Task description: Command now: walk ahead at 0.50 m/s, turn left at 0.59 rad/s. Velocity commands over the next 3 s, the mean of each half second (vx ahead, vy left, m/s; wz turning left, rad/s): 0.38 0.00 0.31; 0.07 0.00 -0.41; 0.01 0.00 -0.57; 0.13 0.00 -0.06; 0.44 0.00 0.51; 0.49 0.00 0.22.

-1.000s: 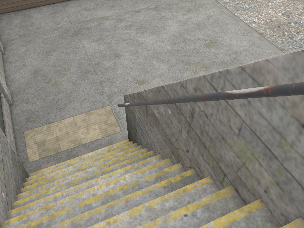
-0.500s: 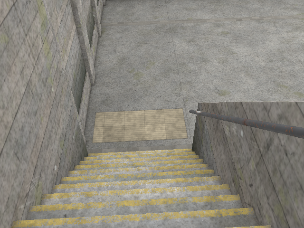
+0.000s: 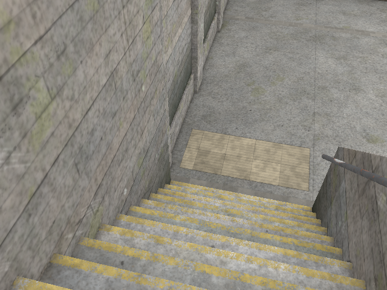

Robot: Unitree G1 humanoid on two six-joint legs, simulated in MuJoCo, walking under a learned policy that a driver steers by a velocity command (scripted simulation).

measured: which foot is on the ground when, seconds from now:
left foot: down 0.00-0.18, up 0.20-0.76, down 0.78-1.00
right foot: up 0.00-0.14, down 0.16-0.78, up 0.80-1.00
